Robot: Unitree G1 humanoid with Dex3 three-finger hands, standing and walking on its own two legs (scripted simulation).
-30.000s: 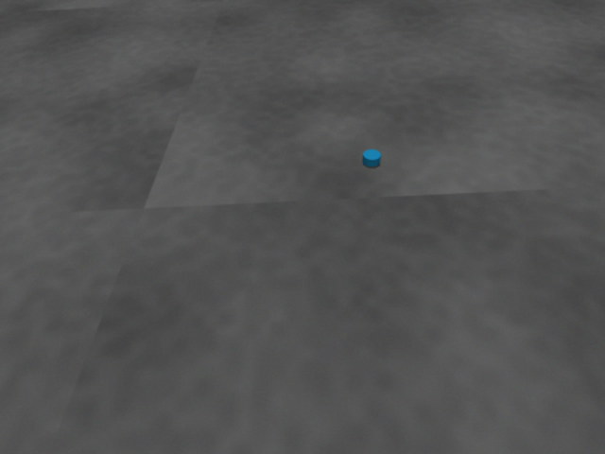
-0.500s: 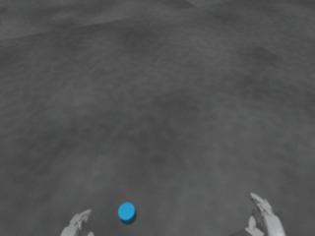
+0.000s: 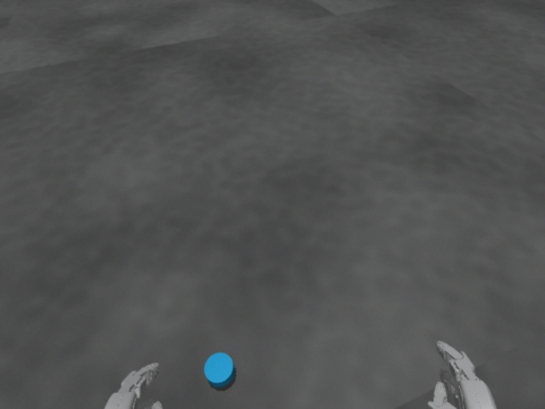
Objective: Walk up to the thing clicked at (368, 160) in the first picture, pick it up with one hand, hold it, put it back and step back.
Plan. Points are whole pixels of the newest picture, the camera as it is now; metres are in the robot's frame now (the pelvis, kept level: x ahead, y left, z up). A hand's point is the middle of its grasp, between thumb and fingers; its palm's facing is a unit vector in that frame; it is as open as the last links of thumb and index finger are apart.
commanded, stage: home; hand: left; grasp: from above
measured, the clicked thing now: (219, 369) +0.44 +0.22 -0.69
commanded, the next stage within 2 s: stand in 1.10 s
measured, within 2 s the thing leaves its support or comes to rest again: neither
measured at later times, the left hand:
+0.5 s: hand out of the picture +0.16 +0.18 -0.05, palm faces +0.04 -0.98 -0.20, open 7.4 cm
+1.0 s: hand out of the picture +0.16 +0.18 -0.05, palm faces +0.05 -0.98 -0.20, open 7.4 cm
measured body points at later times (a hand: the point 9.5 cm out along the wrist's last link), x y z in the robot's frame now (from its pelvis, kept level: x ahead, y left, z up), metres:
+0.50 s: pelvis +0.00 +0.00 +0.00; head +0.01 +0.01 +0.45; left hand +0.15 +0.23 -0.03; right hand +0.16 -0.24 -0.06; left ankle +0.02 +0.11 -0.68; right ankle +0.01 -0.13 -0.68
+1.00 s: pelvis +0.00 +0.00 +0.00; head +0.02 +0.01 +0.45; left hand +0.16 +0.23 -0.03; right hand +0.16 -0.25 -0.06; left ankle +0.02 +0.11 -0.68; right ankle +0.01 -0.13 -0.68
